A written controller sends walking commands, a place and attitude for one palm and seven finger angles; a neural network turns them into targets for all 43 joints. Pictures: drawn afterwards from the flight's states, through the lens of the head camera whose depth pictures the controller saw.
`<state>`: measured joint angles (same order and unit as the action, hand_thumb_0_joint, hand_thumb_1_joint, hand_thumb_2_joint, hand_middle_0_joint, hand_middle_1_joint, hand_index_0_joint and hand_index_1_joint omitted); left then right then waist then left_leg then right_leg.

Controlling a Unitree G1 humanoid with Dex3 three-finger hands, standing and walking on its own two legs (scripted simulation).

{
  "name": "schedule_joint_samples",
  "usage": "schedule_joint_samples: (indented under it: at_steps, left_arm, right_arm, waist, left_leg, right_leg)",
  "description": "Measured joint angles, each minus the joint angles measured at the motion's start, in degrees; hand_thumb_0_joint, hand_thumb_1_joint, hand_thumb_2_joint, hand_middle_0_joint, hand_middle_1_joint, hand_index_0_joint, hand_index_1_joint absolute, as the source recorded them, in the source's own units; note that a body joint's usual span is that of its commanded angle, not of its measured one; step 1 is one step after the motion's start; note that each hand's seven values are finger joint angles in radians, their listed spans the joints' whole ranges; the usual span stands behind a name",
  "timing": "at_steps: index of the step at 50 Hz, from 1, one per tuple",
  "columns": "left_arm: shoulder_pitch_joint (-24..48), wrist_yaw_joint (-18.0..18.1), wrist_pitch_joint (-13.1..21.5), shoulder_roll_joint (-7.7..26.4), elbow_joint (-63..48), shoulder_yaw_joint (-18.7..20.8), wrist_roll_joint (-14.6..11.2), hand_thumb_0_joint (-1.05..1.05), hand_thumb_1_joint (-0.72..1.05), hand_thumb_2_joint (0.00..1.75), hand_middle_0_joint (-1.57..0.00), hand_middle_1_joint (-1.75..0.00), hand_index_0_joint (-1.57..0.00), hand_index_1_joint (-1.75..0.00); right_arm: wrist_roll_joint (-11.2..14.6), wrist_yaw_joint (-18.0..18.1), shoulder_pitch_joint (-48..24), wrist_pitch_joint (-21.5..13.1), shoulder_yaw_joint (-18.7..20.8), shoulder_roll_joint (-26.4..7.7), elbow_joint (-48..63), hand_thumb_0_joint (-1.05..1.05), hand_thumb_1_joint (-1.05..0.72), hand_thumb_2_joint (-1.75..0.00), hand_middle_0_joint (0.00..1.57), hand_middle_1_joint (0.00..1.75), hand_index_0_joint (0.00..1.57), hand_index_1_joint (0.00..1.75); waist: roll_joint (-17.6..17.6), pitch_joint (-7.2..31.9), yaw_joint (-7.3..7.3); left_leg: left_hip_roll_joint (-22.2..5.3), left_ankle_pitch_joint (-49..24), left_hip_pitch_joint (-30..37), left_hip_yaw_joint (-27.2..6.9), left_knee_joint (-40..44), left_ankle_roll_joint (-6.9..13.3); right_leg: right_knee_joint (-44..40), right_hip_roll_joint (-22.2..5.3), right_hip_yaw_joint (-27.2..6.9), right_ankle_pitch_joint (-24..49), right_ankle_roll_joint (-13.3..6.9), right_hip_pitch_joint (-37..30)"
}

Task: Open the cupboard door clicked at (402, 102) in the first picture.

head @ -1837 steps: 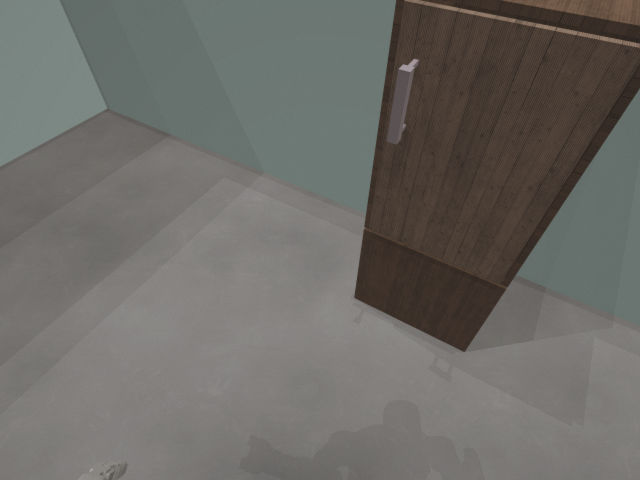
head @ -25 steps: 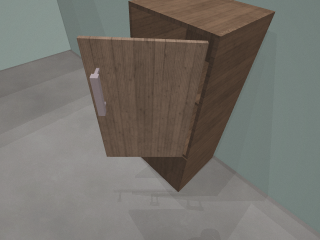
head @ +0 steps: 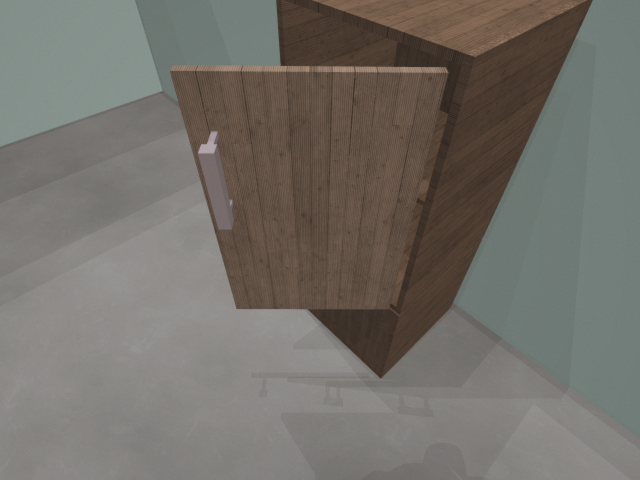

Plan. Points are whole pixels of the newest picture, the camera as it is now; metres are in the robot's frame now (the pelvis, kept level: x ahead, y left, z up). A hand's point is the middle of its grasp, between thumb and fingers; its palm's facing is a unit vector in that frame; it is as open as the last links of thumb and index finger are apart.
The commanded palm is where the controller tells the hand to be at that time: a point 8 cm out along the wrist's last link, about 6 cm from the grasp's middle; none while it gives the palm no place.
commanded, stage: come to a stop and stand still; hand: left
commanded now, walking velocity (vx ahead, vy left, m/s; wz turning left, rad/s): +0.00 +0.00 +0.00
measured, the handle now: (220, 182) +0.54 +0.19 +0.08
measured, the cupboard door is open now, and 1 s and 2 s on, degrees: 47 47 47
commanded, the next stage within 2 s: look again from close up in 0.16 s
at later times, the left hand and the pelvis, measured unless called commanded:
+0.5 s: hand out of the picture +0.01 +0.15 -0.17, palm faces -0.01 -0.99 -0.16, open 7.3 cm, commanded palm none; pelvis +0.02 -0.01 +0.01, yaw -1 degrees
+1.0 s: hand out of the picture +0.09 +0.18 -0.13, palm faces +0.16 -0.95 -0.26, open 7.2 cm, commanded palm +0.13 +0.21 -0.05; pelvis +0.02 -0.02 +0.00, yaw +0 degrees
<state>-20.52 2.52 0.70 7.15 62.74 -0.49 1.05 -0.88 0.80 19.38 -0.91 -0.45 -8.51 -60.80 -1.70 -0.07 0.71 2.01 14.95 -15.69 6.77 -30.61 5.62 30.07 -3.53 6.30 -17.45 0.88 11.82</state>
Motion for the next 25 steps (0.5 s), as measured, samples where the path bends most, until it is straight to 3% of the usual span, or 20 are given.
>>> schedule_joint_samples:
  at_steps: [11, 25]
  left_arm:
    - [2.6, -0.18, -0.17, 1.03, -0.99, -0.03, -0.2, 0.0, 0.91, 0.9, -0.19, -0.3, -0.2, -0.3]
    - [3.18, -0.33, -0.36, 0.57, 0.05, -0.34, -0.35, 0.01, 0.92, 0.9, -0.2, -0.3, -0.2, -0.3]
  right_arm:
    - [0.18, 0.03, -2.06, -0.67, -0.48, -1.26, -1.0, 0.01, -0.93, -0.89, 0.2, 0.3, 0.2, 0.29]
    - [0.44, 0.27, -3.37, -0.82, -0.67, -0.04, -3.38, 0.01, -0.92, -0.89, 0.2, 0.3, 0.2, 0.29]
  waist:
    - [0.68, -0.5, -0.34]
    - [2.65, -2.19, -0.53]
  left_leg:
    - [0.83, -1.26, 3.07, 1.06, 4.12, -0.03]
    - [0.14, -0.79, 4.09, 0.99, 4.86, -0.76]
  right_leg:
    - [-1.94, -0.57, -1.16, 0.51, 0.74, -1.67]
    - [-3.69, 0.26, -1.14, 0.53, 0.44, -3.06]
